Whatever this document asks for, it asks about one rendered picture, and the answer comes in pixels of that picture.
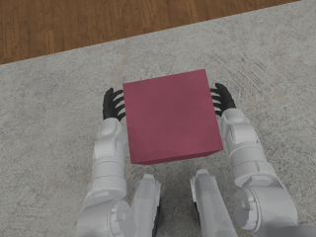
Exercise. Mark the left robot upper arm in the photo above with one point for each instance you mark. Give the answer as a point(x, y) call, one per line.
point(111, 218)

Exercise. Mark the robot right forearm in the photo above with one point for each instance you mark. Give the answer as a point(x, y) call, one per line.
point(250, 165)

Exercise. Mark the robot right hand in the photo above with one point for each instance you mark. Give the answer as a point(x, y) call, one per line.
point(225, 99)

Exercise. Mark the right robot upper arm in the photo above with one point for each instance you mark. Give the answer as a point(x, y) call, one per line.
point(268, 212)

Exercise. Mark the robot left hand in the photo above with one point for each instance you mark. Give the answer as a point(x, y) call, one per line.
point(109, 105)

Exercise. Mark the robot thigh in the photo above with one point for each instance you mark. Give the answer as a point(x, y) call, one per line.
point(213, 215)
point(145, 198)

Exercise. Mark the right robot thigh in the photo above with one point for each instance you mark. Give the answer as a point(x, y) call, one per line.
point(213, 215)

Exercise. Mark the robot left forearm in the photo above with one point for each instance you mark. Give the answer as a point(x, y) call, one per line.
point(107, 180)

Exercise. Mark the left robot thigh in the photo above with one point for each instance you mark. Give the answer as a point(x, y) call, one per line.
point(145, 198)

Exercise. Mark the carton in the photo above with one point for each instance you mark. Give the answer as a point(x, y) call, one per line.
point(170, 118)

